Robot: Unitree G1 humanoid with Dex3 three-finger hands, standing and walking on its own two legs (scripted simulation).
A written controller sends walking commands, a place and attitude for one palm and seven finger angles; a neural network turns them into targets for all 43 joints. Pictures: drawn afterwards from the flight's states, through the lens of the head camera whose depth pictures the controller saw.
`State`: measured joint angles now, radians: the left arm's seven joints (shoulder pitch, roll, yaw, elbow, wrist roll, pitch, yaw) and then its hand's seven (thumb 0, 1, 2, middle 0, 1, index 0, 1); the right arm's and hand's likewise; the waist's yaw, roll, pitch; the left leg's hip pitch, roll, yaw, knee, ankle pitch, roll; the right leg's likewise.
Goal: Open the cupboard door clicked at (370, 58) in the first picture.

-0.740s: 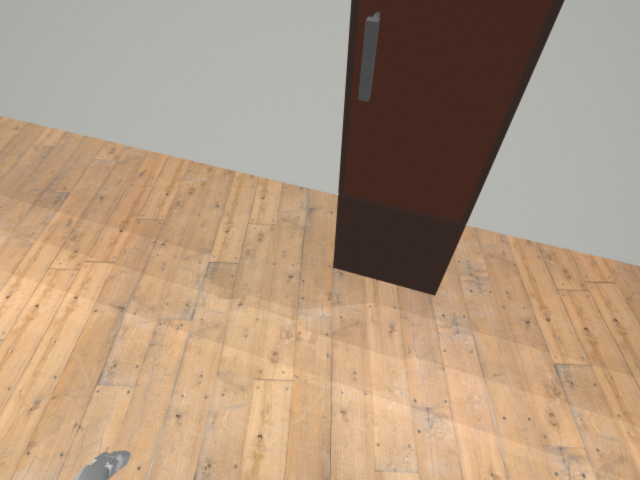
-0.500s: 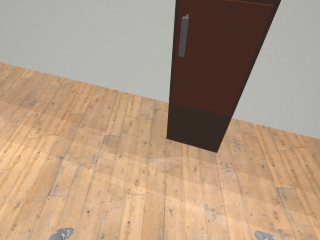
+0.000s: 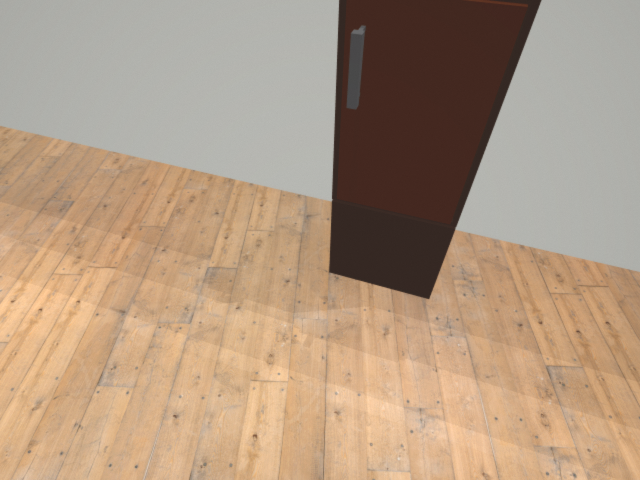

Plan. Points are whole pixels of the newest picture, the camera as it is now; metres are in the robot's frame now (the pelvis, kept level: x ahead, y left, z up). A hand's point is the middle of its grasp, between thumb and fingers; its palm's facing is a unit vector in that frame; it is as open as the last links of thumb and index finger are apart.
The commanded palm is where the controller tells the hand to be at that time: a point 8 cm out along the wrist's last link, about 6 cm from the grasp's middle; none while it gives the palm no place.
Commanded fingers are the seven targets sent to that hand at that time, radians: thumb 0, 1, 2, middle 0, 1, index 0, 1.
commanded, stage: stand and wait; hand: left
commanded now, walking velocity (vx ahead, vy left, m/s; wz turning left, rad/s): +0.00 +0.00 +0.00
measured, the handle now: (357, 68) +0.96 -0.03 +0.09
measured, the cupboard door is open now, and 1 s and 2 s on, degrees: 0 0 0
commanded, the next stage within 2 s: look at it before walking up in 0.24 s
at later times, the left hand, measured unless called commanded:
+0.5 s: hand out of the picture +0.07 +0.24 -0.15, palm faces -0.03 -0.94 -0.34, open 7.4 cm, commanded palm none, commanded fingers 0.00 0.90 0.90 -0.20 -0.30 -0.20 -0.30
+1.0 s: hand out of the picture +0.08 +0.25 -0.15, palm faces -0.03 -0.94 -0.34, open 7.4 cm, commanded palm none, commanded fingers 0.00 0.90 0.90 -0.20 -0.30 -0.20 -0.30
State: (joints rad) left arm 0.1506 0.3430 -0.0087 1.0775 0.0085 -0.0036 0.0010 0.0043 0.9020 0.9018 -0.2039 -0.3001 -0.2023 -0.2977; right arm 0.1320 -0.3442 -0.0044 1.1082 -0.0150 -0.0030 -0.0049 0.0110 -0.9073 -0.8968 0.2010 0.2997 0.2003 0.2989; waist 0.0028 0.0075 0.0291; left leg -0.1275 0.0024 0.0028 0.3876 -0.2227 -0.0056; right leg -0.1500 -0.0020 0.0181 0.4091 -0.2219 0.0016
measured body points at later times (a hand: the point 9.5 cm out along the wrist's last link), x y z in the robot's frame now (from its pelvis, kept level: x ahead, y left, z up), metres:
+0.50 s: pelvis +0.00 +0.00 +0.00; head +0.00 -0.01 +0.45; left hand +0.07 +0.29 -0.13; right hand +0.06 -0.30 -0.14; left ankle -0.01 +0.12 -0.74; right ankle +0.00 -0.12 -0.74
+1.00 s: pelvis +0.01 +0.00 +0.00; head +0.01 +0.00 +0.45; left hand +0.08 +0.30 -0.13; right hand +0.09 -0.29 -0.13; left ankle -0.01 +0.12 -0.74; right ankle +0.00 -0.12 -0.74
